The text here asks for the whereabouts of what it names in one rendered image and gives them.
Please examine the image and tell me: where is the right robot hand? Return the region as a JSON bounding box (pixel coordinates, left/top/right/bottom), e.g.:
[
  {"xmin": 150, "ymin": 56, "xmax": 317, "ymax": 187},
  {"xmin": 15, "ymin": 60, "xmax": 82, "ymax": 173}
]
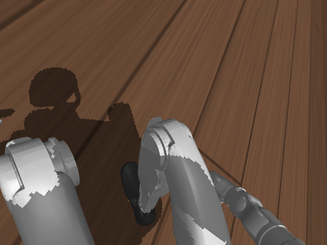
[{"xmin": 209, "ymin": 171, "xmax": 235, "ymax": 203}]

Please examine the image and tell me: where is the right robot arm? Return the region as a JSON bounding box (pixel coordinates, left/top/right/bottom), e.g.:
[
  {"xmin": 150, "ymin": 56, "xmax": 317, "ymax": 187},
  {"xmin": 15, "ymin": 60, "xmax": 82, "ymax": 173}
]
[{"xmin": 224, "ymin": 186, "xmax": 306, "ymax": 245}]

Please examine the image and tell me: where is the right robot foot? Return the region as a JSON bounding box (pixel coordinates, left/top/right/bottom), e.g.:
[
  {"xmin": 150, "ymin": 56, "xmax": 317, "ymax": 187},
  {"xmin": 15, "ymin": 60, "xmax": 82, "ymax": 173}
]
[{"xmin": 121, "ymin": 162, "xmax": 156, "ymax": 226}]

